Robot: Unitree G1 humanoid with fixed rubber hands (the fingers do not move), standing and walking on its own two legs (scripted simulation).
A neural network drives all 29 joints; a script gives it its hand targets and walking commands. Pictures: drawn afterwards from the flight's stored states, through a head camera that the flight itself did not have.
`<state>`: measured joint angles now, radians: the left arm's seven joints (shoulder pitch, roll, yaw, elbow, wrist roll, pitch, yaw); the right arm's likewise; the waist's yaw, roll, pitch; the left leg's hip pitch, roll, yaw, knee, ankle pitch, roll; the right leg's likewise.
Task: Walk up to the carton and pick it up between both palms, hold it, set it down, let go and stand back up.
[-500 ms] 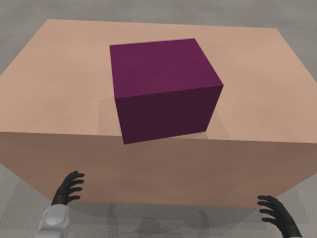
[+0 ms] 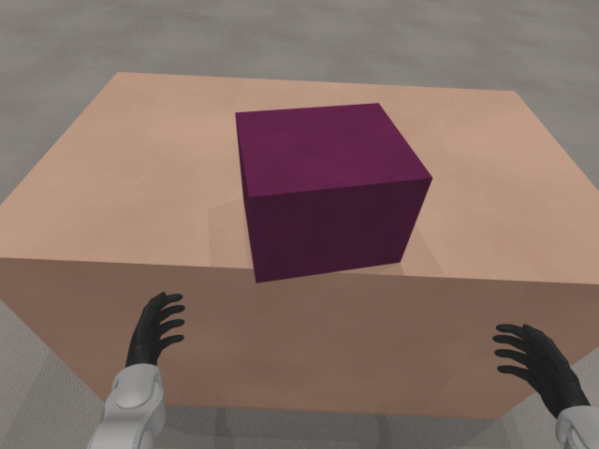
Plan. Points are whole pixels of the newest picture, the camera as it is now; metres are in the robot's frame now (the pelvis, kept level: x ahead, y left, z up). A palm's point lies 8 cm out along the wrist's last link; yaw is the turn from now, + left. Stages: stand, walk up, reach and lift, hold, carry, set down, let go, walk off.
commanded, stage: reach and lift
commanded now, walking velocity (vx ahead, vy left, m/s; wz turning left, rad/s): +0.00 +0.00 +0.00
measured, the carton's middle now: (319, 189) +0.52 -0.01 +0.06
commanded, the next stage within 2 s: none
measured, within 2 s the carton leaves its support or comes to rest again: neither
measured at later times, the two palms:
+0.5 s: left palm (135, 329) +0.24 +0.22 +0.06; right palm (525, 331) +0.25 -0.25 +0.08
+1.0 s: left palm (158, 237) +0.32 +0.20 +0.14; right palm (529, 253) +0.34 -0.27 +0.13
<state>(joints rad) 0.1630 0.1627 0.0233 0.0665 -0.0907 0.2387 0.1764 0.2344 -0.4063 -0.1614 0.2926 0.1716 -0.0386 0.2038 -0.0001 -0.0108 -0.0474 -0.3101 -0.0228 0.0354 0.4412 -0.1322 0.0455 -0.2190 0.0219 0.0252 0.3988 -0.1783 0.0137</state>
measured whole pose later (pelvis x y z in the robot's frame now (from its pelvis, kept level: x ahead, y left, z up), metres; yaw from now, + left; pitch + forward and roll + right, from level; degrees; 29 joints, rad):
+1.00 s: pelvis +0.03 -0.03 +0.00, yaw -1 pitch +2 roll +0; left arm -0.13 0.32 0.12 -0.23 -0.24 0.60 0.15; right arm -0.18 -0.46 -0.05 0.08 0.36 0.34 0.08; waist 0.00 -0.01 -0.05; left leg -0.29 0.00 0.04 0.37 -0.13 0.03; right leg -0.22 0.04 0.03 0.37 -0.19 -0.02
